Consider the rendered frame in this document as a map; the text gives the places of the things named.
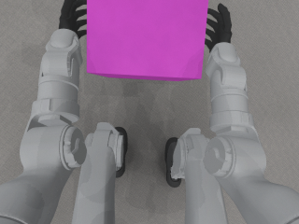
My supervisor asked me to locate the robot right upper arm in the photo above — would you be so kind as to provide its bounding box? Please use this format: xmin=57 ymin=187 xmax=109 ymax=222
xmin=203 ymin=134 xmax=299 ymax=224

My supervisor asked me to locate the robot right hand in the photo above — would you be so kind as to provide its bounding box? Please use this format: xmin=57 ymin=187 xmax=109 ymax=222
xmin=205 ymin=3 xmax=232 ymax=53

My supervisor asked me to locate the carton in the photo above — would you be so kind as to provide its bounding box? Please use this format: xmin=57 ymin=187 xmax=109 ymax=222
xmin=86 ymin=0 xmax=208 ymax=81

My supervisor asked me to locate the robot left upper arm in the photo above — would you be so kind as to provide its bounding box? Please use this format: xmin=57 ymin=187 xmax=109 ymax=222
xmin=0 ymin=124 xmax=87 ymax=224

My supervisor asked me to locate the robot left hand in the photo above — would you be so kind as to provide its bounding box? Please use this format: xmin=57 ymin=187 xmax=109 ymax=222
xmin=59 ymin=0 xmax=87 ymax=39

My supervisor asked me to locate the left robot forearm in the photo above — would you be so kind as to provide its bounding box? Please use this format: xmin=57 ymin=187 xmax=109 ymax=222
xmin=20 ymin=28 xmax=83 ymax=164

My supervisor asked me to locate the robot right foot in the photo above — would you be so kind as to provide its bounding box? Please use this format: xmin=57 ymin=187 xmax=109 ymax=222
xmin=164 ymin=137 xmax=182 ymax=188

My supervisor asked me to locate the right robot forearm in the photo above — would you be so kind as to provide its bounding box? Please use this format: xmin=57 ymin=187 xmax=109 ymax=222
xmin=205 ymin=42 xmax=263 ymax=147

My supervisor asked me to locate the robot left shin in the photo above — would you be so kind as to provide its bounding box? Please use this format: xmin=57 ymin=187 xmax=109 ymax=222
xmin=84 ymin=122 xmax=121 ymax=171

